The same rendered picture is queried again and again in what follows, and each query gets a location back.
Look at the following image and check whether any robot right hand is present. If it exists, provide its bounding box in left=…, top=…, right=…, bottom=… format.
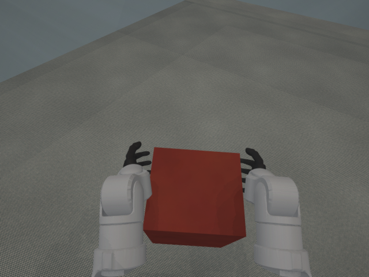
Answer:
left=240, top=148, right=266, bottom=193

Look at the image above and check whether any right robot forearm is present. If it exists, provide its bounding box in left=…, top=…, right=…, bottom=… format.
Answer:
left=244, top=169, right=312, bottom=277

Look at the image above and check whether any left robot forearm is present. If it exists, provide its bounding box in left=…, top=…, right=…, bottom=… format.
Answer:
left=91, top=164, right=152, bottom=277

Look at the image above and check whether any robot left hand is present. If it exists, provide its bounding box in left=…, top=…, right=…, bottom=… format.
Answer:
left=123, top=141, right=152, bottom=173

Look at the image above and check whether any carton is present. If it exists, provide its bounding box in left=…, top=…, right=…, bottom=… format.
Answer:
left=143, top=147, right=246, bottom=248

